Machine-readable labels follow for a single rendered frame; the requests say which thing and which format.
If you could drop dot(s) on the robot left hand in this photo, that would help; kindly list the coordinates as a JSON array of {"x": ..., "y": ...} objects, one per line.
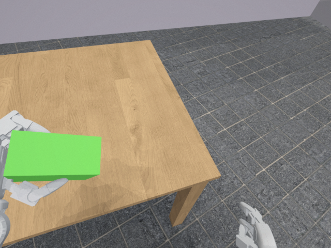
[{"x": 25, "y": 192}]

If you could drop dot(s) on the sponge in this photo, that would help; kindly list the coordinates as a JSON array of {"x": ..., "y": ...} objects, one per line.
[{"x": 39, "y": 156}]

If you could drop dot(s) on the left robot forearm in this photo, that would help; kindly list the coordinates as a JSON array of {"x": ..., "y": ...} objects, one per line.
[{"x": 4, "y": 221}]

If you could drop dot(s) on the robot right hand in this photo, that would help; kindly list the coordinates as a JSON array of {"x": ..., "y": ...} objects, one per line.
[{"x": 258, "y": 236}]

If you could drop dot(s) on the table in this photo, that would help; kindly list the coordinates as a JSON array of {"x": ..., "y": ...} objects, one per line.
[{"x": 122, "y": 93}]

